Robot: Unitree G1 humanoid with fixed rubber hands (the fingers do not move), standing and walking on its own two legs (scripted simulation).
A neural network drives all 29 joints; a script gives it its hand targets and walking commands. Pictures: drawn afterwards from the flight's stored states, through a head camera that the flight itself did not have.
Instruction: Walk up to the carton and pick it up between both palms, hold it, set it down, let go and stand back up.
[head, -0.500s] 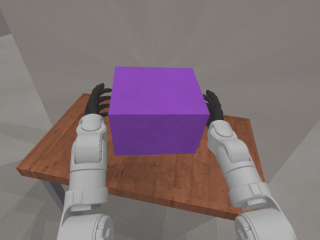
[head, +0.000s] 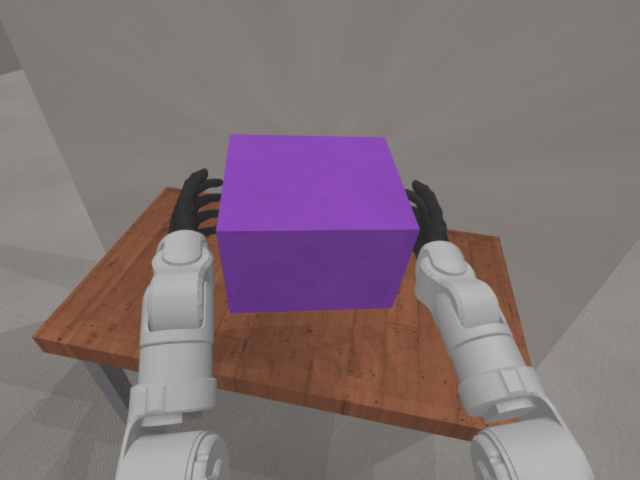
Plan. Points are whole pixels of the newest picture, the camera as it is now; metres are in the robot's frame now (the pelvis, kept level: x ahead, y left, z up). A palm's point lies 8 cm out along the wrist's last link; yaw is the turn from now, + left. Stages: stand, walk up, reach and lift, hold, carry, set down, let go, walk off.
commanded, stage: hold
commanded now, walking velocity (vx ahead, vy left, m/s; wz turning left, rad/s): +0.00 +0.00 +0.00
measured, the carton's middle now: (311, 221) +0.39 +0.01 +0.17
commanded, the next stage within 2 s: none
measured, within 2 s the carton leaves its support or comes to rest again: neither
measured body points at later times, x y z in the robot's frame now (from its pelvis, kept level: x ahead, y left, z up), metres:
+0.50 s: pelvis -0.01 +0.00 +0.00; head -0.06 +0.03 +0.45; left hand +0.37 +0.16 +0.18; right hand +0.36 -0.14 +0.17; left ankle +0.03 +0.12 -0.75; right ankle -0.01 -0.10 -0.75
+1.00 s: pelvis -0.01 +0.00 +0.00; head -0.06 +0.03 +0.45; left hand +0.37 +0.16 +0.18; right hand +0.36 -0.14 +0.17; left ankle +0.03 +0.12 -0.75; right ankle -0.01 -0.10 -0.75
